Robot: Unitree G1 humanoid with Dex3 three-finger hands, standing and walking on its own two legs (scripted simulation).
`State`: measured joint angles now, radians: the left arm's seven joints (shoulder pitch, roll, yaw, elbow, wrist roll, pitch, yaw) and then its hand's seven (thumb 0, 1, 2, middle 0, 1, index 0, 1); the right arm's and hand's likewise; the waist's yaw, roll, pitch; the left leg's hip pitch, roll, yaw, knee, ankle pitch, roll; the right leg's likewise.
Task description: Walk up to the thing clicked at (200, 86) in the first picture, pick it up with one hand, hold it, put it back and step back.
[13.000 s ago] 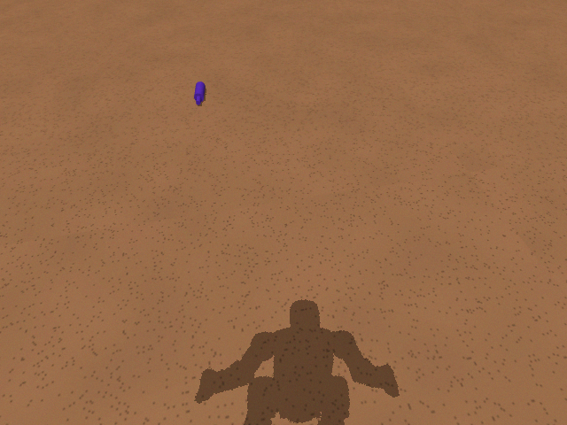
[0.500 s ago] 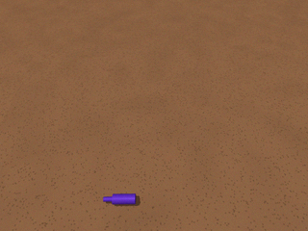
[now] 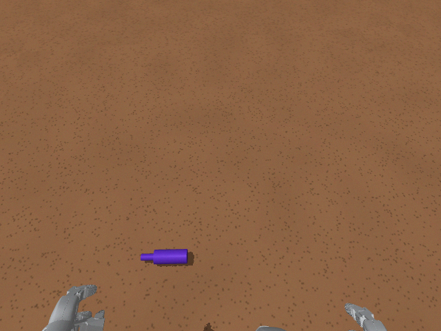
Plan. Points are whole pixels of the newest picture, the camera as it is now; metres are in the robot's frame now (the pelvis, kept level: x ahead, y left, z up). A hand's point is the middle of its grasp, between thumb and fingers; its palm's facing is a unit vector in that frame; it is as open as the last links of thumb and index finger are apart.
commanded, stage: rise first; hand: left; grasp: from above
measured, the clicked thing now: (164, 256) +0.44 +0.23 -0.73
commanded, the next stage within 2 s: none
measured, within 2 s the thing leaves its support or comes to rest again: neither
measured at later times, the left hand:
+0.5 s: hand out of the picture +0.14 +0.26 -0.21, palm faces -0.16 -0.88 -0.44, open 14.1 cm
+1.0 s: hand (123, 302) +0.22 +0.27 -0.38, palm faces -0.45 -0.53 -0.72, open 14.0 cm
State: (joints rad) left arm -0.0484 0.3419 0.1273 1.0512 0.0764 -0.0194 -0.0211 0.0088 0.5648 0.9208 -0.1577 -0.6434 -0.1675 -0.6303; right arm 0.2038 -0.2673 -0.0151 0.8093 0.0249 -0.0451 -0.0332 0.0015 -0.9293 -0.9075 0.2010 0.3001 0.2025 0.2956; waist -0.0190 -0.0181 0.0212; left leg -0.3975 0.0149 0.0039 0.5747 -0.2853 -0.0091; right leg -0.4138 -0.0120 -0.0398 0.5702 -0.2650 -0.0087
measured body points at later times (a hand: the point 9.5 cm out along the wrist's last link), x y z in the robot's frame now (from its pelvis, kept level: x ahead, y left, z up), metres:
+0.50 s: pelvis +0.00 +0.01 -0.07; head +0.09 +0.03 +0.37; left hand +0.14 +0.30 -0.18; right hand +0.17 -0.24 -0.16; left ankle +0.00 +0.13 -0.73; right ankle +0.01 -0.11 -0.73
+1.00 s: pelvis -0.05 +0.01 -0.23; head +0.14 +0.02 +0.18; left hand +0.24 +0.30 -0.34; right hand +0.15 -0.26 -0.35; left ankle +0.00 +0.13 -0.73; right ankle +0.01 -0.11 -0.73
